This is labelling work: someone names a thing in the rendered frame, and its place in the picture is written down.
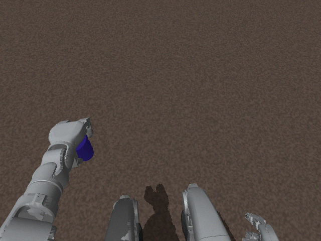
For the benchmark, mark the left robot hand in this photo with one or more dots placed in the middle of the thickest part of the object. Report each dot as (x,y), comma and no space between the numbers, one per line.
(72,132)

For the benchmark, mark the left robot arm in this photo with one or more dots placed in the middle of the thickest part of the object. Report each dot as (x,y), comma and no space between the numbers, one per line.
(32,217)

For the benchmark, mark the right robot hand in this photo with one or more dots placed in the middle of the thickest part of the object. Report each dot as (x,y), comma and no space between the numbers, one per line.
(265,231)

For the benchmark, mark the cup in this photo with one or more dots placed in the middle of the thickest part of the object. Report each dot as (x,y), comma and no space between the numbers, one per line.
(85,150)

